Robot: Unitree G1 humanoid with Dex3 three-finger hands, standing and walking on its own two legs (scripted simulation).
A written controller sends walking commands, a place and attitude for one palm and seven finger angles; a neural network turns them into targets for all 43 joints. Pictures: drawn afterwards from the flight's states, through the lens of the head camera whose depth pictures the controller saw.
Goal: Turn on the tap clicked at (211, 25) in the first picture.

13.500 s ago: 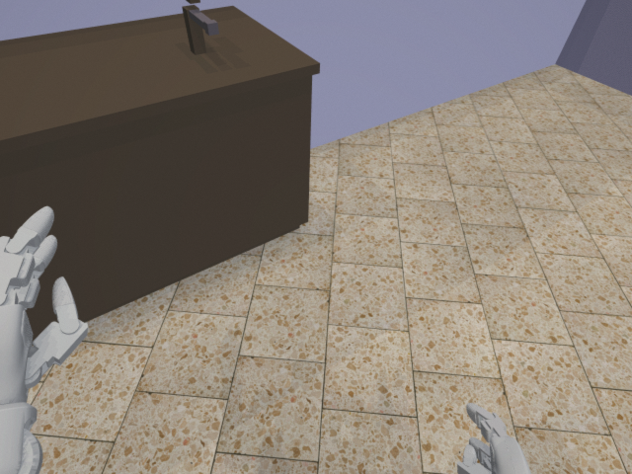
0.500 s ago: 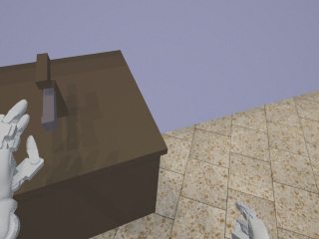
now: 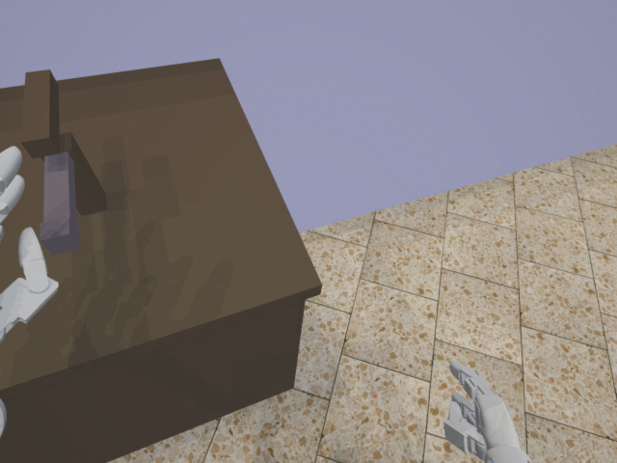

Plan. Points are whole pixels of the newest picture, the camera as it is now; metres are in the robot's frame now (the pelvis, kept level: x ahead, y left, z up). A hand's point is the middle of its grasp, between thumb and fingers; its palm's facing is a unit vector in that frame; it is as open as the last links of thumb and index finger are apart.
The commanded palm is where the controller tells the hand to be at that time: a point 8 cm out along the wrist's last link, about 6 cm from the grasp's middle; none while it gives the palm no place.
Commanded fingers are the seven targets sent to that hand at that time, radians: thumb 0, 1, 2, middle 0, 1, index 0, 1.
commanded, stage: come to a stop and stand still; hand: left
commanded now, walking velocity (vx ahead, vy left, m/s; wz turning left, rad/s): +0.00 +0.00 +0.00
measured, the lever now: (60, 236) +0.31 +0.30 +0.12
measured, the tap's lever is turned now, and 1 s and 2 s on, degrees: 0 0 0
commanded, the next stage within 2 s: look again from close up in 0.68 s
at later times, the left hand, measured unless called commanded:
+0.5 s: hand (8, 330) +0.19 +0.27 +0.17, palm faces +0.38 -0.84 -0.37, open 7.5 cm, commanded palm +0.13 +0.30 +0.18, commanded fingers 0.00 0.90 0.90 -0.20 -0.30 -0.20 -0.30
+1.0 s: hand (1, 338) +0.19 +0.27 +0.16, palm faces +0.38 -0.84 -0.38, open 7.5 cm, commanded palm +0.13 +0.30 +0.18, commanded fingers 0.00 0.90 0.90 -0.20 -0.30 -0.20 -0.30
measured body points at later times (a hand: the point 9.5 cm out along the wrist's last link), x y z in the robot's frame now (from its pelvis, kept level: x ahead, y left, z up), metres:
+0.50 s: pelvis -0.02 +0.02 +0.00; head -0.01 +0.04 +0.45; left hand +0.17 +0.31 +0.19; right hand +0.16 -0.20 -0.07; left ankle -0.01 +0.08 -0.74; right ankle -0.04 -0.12 -0.74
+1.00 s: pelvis -0.03 +0.02 +0.00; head -0.02 +0.04 +0.45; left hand +0.16 +0.31 +0.18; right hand +0.15 -0.20 -0.07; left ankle -0.01 +0.08 -0.74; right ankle -0.04 -0.12 -0.74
